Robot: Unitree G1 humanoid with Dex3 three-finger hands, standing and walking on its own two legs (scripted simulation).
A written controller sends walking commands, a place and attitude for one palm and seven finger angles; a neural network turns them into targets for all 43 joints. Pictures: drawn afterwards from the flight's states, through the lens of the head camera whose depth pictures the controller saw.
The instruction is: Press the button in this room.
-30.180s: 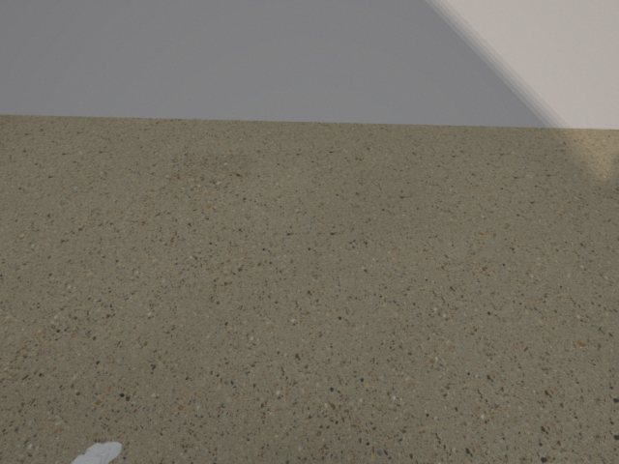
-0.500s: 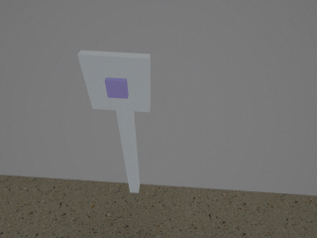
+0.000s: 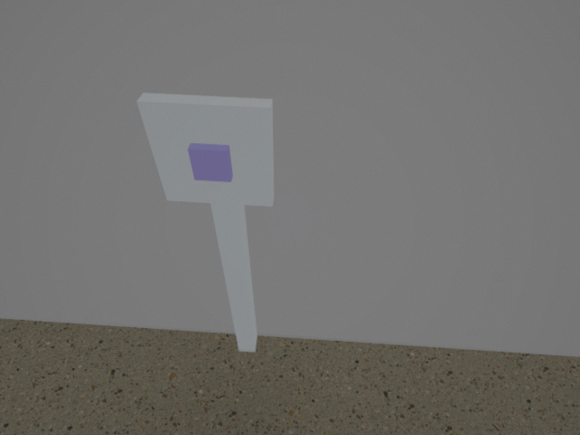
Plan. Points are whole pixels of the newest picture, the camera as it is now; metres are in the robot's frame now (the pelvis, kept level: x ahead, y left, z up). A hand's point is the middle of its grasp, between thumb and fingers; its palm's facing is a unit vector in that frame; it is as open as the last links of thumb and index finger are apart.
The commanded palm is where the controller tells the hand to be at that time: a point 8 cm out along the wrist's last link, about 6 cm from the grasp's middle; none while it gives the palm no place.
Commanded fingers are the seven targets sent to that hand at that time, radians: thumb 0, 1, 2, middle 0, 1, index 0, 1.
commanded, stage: come to a stop and stand still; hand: left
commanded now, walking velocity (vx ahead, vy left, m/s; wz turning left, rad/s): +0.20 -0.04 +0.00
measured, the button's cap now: (211, 161) +0.54 +0.18 +0.10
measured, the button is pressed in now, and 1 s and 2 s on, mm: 0 0 0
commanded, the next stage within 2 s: look again from close up in 1.06 s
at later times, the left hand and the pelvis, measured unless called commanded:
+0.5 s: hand out of the picture +0.03 +0.19 -0.18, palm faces +0.03 -0.98 -0.19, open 7.4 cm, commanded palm none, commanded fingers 0.00 0.90 0.90 -0.20 -0.30 -0.20 -0.30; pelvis +0.02 +0.02 +0.00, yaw -1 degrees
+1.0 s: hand out of the picture -0.03 +0.14 -0.18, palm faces +0.04 -0.99 -0.13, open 7.4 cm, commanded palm none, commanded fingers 0.00 0.90 0.90 -0.20 -0.30 -0.20 -0.30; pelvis +0.02 -0.01 +0.00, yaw -1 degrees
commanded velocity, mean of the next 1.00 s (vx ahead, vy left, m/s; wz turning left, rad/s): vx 0.00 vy -0.02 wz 0.00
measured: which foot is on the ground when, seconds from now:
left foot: down 0.00-1.00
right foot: down 0.00-1.00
